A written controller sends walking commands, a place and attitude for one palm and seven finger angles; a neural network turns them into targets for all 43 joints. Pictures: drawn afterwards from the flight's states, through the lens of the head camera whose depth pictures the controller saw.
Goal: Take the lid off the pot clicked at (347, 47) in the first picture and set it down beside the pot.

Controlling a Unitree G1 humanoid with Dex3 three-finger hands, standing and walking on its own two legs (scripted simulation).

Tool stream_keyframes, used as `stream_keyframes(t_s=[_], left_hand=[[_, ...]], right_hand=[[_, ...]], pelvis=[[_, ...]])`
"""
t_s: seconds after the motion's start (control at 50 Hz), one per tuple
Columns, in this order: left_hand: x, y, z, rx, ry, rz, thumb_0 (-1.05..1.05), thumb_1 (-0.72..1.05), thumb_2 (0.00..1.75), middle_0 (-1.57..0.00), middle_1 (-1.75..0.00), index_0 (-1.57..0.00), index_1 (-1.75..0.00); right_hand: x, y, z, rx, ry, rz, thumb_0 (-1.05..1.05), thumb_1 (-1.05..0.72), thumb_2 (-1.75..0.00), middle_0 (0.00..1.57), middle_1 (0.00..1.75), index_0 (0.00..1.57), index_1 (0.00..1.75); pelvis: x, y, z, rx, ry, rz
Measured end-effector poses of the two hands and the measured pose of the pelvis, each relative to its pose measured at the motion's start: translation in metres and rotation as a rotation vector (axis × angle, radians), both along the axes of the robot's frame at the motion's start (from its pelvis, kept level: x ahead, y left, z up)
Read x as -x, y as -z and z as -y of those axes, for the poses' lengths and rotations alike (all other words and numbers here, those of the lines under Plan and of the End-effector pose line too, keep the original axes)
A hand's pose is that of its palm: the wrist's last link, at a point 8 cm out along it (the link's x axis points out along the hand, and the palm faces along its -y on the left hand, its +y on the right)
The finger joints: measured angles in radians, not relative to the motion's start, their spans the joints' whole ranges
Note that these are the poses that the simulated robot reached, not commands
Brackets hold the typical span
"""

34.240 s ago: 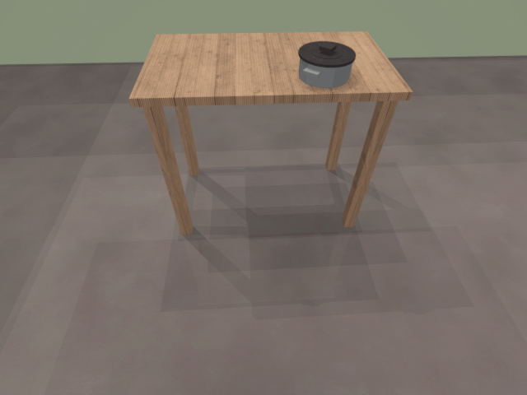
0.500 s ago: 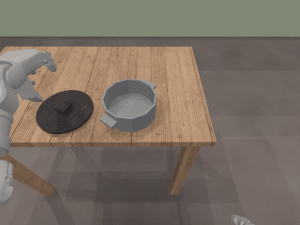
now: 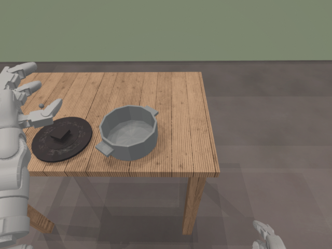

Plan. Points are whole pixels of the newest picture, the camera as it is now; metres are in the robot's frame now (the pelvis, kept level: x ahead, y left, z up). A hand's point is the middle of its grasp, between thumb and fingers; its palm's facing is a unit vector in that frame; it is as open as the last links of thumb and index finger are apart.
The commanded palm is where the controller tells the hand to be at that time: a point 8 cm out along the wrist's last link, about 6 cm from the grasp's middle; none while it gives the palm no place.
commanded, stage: draw the hand back to the body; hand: left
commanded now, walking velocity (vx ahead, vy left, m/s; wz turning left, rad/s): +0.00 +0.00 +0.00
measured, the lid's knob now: (60, 133) +0.44 +0.37 +0.00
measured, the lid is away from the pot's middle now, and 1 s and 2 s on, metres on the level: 0.22 0.22 0.22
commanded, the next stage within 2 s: step back with the hand held close in 1.30 s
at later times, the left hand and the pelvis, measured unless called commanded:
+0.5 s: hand (40, 139) +0.26 +0.26 +0.19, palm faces +0.49 -0.83 -0.26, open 7.8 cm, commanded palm +0.21 +0.29 +0.19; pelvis +0.00 -0.03 +0.00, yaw +1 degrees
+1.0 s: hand (32, 173) +0.20 +0.25 +0.17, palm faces +0.41 -0.86 -0.31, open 7.4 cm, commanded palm +0.14 +0.28 +0.18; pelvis +0.00 +0.00 +0.00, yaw +1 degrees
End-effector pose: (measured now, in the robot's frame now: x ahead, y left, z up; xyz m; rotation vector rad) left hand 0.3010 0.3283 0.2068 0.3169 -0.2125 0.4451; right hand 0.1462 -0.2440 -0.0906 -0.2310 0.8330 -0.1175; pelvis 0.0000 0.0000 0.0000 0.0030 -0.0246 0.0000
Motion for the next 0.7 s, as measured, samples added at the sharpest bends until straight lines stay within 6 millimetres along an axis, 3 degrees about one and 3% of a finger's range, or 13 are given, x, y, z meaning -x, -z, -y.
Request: stream_keyframes(t_s=[0.12, 0.24, 0.44, 0.7], left_hand=[[0.020, 0.002, 0.009, -0.009, -0.034, 0.003, 0.00, 0.30, 0.82, -0.34, -0.59, -0.33, -0.59], [0.039, 0.005, 0.024, -0.014, -0.034, 0.017, 0.00, 0.44, 0.84, -0.30, -0.52, -0.30, -0.52], [0.073, 0.008, 0.034, -0.022, -0.039, 0.033, 0.01, 0.68, 0.87, -0.25, -0.40, -0.25, -0.40], [0.106, 0.020, 0.041, -0.026, -0.015, 0.016, 0.01, 0.87, 0.90, -0.22, -0.31, -0.21, -0.31]], right_hand=[[-0.006, 0.002, 0.022, 0.008, 0.013, -0.003, 0.01, -0.91, -0.90, 0.20, 0.29, 0.20, 0.30], [-0.019, -0.001, 0.029, -0.007, 0.009, 0.051, 0.01, -0.91, -0.90, 0.20, 0.29, 0.20, 0.30], [-0.033, -0.005, 0.020, -0.043, -0.024, 0.117, 0.01, -0.91, -0.90, 0.20, 0.29, 0.20, 0.30], [-0.027, -0.004, 0.004, -0.046, -0.048, 0.120, 0.01, -0.91, -0.90, 0.20, 0.29, 0.20, 0.30]], pelvis=[[-0.004, 0.001, 0.016, -0.009, -0.004, 0.007], [-0.003, 0.003, 0.025, -0.014, -0.008, 0.019], [0.001, 0.003, 0.032, -0.016, -0.013, 0.037], [0.008, 0.002, 0.024, -0.011, -0.019, 0.054]])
